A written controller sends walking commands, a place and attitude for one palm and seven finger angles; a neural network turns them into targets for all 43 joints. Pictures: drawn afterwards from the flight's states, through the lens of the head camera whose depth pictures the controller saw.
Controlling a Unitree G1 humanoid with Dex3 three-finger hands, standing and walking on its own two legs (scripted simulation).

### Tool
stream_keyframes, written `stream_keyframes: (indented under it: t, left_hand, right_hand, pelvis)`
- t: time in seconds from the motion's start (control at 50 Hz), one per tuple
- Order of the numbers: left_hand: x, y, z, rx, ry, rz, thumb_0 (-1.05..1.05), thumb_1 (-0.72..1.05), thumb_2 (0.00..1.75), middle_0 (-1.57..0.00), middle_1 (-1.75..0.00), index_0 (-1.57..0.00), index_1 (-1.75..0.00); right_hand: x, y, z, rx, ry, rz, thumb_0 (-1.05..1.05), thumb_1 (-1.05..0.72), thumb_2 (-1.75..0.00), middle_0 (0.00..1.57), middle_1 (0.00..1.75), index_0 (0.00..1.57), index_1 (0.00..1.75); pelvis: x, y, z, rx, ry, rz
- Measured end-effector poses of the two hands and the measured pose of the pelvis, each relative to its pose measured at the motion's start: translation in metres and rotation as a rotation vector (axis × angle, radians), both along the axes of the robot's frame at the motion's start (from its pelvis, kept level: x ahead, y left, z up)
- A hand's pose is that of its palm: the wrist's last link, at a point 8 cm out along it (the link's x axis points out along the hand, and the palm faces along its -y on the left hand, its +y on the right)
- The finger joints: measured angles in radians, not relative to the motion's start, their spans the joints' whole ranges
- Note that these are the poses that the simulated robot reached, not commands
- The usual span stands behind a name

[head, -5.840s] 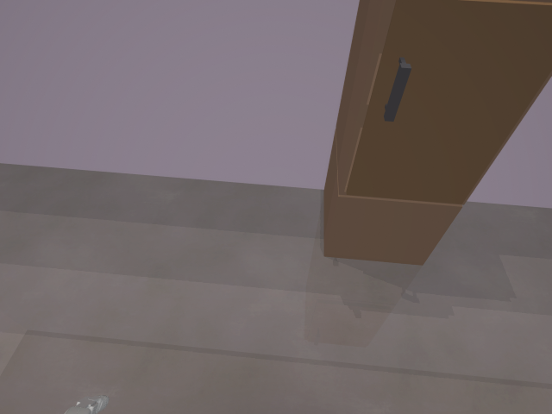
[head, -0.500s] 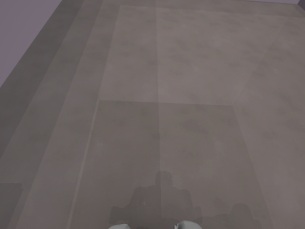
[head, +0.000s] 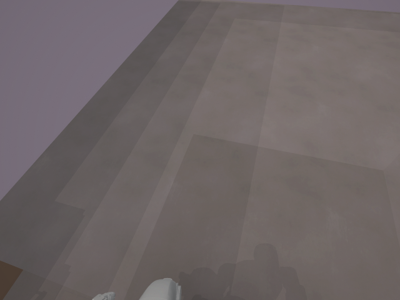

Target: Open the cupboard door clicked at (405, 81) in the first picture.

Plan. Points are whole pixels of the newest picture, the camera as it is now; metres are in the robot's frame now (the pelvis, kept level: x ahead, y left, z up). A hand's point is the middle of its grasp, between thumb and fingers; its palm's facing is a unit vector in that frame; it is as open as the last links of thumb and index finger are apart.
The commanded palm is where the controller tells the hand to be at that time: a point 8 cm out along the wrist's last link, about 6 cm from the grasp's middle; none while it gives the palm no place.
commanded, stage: turn to face it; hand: left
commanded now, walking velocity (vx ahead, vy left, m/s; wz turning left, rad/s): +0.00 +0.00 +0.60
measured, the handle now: out of the picture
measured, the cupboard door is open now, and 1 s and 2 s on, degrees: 0 0 0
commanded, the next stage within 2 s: take the last steps up to it in 1.86 s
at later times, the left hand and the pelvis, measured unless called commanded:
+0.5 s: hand out of the picture +0.03 +0.27 -0.16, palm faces +0.33 -0.91 -0.27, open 7.4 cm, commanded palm none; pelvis +0.01 +0.03 +0.00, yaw +17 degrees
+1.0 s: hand out of the picture -0.05 +0.21 -0.17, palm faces +0.59 -0.77 -0.25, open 7.4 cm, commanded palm none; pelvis +0.02 +0.01 -0.01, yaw +37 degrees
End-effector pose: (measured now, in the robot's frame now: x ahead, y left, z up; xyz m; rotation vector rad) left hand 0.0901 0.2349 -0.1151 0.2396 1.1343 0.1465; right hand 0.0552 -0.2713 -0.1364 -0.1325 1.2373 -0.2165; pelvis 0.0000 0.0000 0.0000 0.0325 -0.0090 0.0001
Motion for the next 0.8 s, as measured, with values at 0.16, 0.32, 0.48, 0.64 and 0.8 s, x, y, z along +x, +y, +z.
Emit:
stream_keyframes:
  t: [0.16,0.32,0.48,0.64,0.8]
  left_hand:
    - [-0.062,0.022,-0.018,-0.029,0.097,0.153,0.01,0.9,0.9,-0.2,-0.3,-0.2,-0.3]
    - [-0.114,0.071,-0.04,-0.025,0.205,0.306,0.01,0.9,0.9,-0.2,-0.3,-0.2,-0.3]
    - [-0.088,0.081,-0.017,-0.008,0.066,0.361,0.01,0.91,0.9,-0.19,-0.3,-0.2,-0.3]
    - [-0.055,0.053,-0.004,0.035,-0.069,0.378,0.01,0.91,0.9,-0.2,-0.3,-0.2,-0.3]
    - [-0.087,0.018,0.006,0.025,-0.043,0.483,0.0,0.9,0.9,-0.2,-0.3,-0.2,-0.3]
  right_hand:
    - [0.057,0.025,0.005,-0.021,0.005,0.182,0.01,-0.91,-0.9,0.2,0.3,0.2,0.29]
    - [0.112,0.076,0.016,-0.062,-0.113,0.337,0.01,-0.91,-0.9,0.2,0.3,0.2,0.29]
    - [0.115,0.088,0.02,-0.043,-0.068,0.405,0.01,-0.91,-0.89,0.21,0.3,0.21,0.3]
    - [0.126,0.066,-0.008,0.009,-0.035,0.428,0.01,-0.91,-0.89,0.21,0.3,0.21,0.3]
    - [0.145,0.059,-0.007,0.014,0.018,0.514,0.01,-0.91,-0.9,0.2,0.3,0.2,0.29]
  pelvis:
    - [0.0,0.01,-0.003,-0.003,0.015,0.114]
    - [0.001,0.035,-0.013,-0.038,0.02,0.199]
    - [0.006,0.032,-0.001,-0.054,0.016,0.294]
    - [0.018,0.005,-0.012,-0.028,0.016,0.383]
    - [0.024,-0.005,-0.002,-0.003,-0.007,0.504]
